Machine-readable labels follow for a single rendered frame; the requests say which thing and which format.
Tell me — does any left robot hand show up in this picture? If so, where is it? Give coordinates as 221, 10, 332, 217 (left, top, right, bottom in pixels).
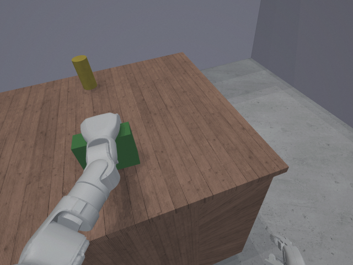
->
81, 113, 122, 164

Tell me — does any table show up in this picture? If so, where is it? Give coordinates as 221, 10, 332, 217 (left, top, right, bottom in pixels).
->
0, 52, 289, 265

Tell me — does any sponge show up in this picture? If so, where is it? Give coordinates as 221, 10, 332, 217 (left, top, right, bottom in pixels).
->
71, 122, 140, 170

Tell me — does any right robot hand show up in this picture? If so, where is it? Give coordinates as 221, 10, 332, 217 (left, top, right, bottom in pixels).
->
265, 234, 306, 265

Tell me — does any robot left upper arm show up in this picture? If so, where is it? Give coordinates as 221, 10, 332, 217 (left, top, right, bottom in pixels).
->
14, 221, 89, 265

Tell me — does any robot left forearm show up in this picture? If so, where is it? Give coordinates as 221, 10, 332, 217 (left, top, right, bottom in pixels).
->
18, 135, 120, 264

